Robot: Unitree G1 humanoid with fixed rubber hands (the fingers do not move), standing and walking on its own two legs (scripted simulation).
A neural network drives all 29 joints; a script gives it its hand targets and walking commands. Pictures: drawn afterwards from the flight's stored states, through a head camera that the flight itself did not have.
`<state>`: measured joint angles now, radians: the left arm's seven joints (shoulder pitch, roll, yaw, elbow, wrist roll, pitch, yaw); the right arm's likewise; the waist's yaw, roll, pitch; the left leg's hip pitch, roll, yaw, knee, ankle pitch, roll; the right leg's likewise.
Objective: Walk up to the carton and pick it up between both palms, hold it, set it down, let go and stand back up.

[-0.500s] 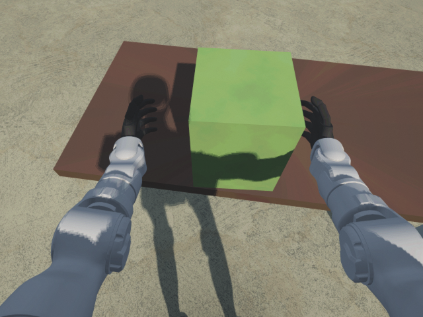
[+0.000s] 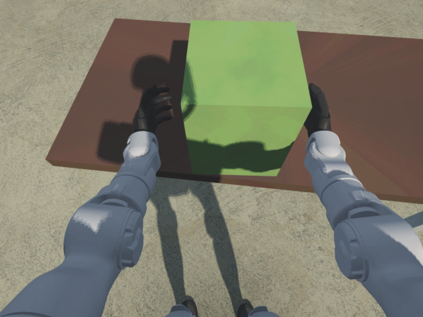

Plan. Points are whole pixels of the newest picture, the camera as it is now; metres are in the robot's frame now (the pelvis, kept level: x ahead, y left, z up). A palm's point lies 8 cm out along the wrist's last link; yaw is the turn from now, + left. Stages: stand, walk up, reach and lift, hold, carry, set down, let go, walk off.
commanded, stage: reach and lift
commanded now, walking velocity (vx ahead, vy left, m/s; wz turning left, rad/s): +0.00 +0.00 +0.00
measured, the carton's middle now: (238, 106) +0.53 -0.04 +0.02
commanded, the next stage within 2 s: none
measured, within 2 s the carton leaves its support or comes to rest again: neither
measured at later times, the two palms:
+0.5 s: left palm (156, 131) +0.45 +0.12 +0.05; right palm (310, 141) +0.42 -0.17 +0.05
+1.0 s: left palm (156, 131) +0.45 +0.12 +0.05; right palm (309, 142) +0.42 -0.16 +0.05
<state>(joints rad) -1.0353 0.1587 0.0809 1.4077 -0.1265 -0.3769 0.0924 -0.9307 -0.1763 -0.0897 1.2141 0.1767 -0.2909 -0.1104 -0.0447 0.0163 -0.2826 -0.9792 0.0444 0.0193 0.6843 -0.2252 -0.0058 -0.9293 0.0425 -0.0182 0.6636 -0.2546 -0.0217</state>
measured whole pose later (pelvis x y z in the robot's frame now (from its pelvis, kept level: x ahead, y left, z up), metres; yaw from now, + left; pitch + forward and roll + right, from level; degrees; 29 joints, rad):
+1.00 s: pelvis +0.03 +0.00 +0.04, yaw +1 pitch +18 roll -1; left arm -0.82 -0.11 0.62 1.09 0.49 -0.35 0.12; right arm -0.70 0.16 -0.78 0.94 -0.56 -0.41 -0.08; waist -0.04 -0.03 -0.10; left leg -0.55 0.04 0.04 0.39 -0.15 -0.01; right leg -0.49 0.03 -0.04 0.35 -0.17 -0.02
